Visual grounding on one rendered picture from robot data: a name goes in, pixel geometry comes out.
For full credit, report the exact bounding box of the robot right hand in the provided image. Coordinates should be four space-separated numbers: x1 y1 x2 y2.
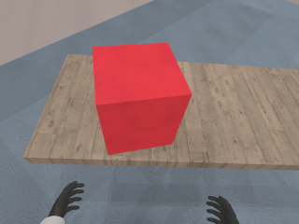
206 196 239 224

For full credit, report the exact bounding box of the carton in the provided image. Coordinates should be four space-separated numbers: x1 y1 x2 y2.
93 42 192 155

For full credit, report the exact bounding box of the table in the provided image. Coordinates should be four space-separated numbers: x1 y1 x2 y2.
22 54 299 171

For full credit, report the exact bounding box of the robot left hand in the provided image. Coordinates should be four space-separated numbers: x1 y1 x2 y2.
48 181 85 218

